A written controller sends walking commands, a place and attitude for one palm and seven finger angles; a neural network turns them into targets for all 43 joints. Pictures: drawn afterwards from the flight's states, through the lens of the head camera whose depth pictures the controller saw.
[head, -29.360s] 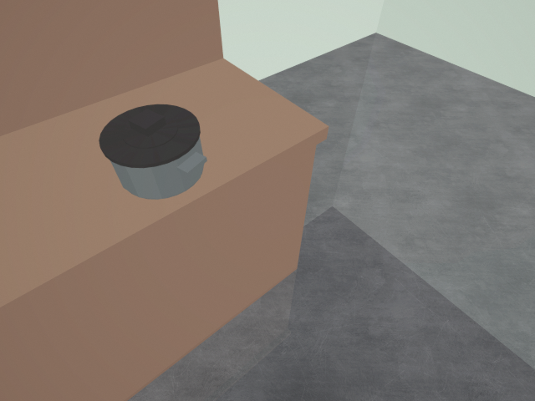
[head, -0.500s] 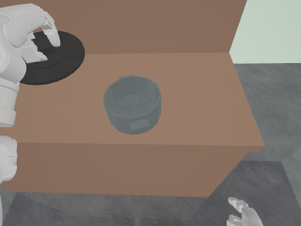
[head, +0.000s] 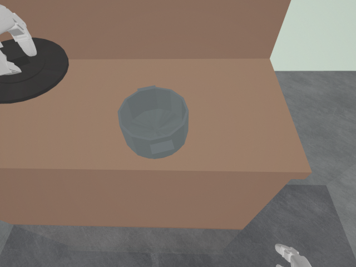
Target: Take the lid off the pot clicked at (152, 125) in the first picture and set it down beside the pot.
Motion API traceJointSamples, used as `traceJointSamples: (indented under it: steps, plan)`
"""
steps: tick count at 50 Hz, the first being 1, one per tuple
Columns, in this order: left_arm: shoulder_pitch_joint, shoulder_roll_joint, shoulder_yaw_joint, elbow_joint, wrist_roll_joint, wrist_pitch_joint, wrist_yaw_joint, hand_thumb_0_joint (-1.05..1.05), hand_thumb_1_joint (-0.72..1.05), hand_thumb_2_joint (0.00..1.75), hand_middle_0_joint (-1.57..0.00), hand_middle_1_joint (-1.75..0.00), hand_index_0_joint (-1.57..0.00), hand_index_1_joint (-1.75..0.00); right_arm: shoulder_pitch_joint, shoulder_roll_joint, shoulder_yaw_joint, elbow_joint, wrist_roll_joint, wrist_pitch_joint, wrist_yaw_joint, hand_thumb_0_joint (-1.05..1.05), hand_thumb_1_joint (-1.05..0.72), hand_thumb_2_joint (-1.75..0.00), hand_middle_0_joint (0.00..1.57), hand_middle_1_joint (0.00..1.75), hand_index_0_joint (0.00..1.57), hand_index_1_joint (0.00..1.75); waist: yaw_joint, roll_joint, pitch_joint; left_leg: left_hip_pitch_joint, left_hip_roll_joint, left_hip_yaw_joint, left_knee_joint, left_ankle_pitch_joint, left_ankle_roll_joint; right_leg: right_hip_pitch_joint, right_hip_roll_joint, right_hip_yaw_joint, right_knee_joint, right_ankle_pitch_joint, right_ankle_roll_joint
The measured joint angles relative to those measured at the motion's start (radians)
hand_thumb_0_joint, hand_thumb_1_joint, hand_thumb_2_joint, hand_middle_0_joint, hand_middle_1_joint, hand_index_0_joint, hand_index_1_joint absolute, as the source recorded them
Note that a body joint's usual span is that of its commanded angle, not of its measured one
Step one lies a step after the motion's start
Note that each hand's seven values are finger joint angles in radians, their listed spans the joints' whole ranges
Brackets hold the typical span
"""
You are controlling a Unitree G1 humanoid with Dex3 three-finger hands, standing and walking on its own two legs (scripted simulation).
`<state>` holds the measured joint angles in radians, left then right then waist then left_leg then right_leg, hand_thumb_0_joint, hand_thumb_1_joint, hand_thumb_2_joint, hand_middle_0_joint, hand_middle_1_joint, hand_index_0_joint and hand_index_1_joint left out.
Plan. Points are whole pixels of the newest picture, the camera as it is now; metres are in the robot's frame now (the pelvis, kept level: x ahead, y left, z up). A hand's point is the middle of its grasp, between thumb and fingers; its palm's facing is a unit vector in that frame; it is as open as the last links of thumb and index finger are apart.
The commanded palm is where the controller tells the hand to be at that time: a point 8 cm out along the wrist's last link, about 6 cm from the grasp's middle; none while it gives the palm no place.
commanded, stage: lower the lid onto the table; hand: left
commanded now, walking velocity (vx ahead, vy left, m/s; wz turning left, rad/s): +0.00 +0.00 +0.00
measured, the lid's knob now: (11, 56) +0.45 +0.34 +0.23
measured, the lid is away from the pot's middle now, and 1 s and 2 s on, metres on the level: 0.26 0.23 0.24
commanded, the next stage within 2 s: none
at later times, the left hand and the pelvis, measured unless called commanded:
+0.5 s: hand (20, 67) +0.43 +0.31 +0.23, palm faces -0.22 -0.11 -0.97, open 7.4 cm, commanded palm +0.40 +0.32 +0.30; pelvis +0.00 +0.00 +0.00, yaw +0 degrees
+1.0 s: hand (34, 83) +0.43 +0.30 +0.19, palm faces -0.30 -0.12 -0.94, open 7.4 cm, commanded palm +0.41 +0.31 +0.26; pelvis +0.00 +0.00 +0.00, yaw +0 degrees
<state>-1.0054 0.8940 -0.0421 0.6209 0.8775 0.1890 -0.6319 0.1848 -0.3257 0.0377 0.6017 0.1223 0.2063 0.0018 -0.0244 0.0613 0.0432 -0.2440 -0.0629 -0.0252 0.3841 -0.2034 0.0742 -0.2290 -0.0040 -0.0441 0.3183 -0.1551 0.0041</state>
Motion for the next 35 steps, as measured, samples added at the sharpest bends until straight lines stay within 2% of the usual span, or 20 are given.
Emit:
traceJointSamples:
  steps: [5,10,17,26,30,35]
  plan:
    - [0.005,-0.012,-0.007,-0.025,-0.008,-0.011,0.002,0.01,0.17,0.86,-0.62,-0.86,-0.73,-0.93,-0.001,0.000,0.001,0.011,-0.002,-0.004,-0.006,0.01,-0.91,-0.89,0.20,0.30,0.20,0.30,0.005,0.001,0.004,0.002,-0.002,-0.005,-0.001,0.001,0.002,0.006,-0.002,-0.005,-0.006,0.001,0.001]
    - [-0.007,-0.023,-0.014,-0.001,-0.005,0.021,0.003,0.01,0.17,0.86,-0.62,-0.86,-0.73,-0.93,-0.008,0.007,0.000,0.005,0.000,-0.013,0.003,0.01,-0.91,-0.89,0.20,0.30,0.20,0.30,-0.001,0.002,0.001,0.001,-0.005,-0.003,-0.004,0.002,0.003,0.002,-0.005,-0.003,-0.004,0.000,0.003]
    - [0.033,-0.046,-0.006,-0.030,-0.010,0.025,0.010,0.01,0.18,0.86,-0.61,-0.86,-0.73,-0.93,-0.014,0.011,0.002,-0.012,-0.001,-0.021,0.013,0.01,-0.91,-0.89,0.20,0.30,0.20,0.30,-0.004,0.010,-0.005,0.003,-0.008,0.001,-0.002,0.000,0.006,0.001,-0.007,0.002,0.002,-0.003,0.007]
    - [0.069,-0.063,0.003,-0.046,-0.020,0.010,0.015,0.01,0.18,0.86,-0.62,-0.85,-0.73,-0.93,-0.018,0.014,0.005,-0.017,-0.005,-0.022,0.011,0.01,-0.91,-0.89,0.20,0.30,0.20,0.30,-0.003,0.006,-0.001,0.000,-0.007,0.000,0.007,-0.002,0.006,-0.001,-0.007,0.000,0.011,-0.005,0.006]
    - [0.069,-0.065,-0.022,-0.033,-0.017,0.017,0.017,0.00,0.18,0.86,-0.61,-0.85,-0.73,-0.93,-0.013,0.013,0.001,-0.015,-0.004,-0.020,0.010,0.01,-0.91,-0.89,0.20,0.30,0.20,0.30,-0.001,0.003,0.002,-0.001,-0.007,-0.003,0.010,-0.003,0.005,0.001,-0.007,-0.003,0.011,-0.006,0.005]
    - [0.090,-0.076,-0.020,-0.047,-0.024,-0.001,0.028,0.01,0.18,0.86,-0.61,-0.85,-0.73,-0.93,-0.007,0.008,-0.001,-0.003,-0.009,-0.025,0.008,0.01,-0.91,-0.89,0.20,0.30,0.20,0.30,-0.001,0.004,0.003,0.002,-0.007,-0.008,0.010,-0.002,0.004,0.007,-0.006,-0.008,0.006,-0.004,0.004]
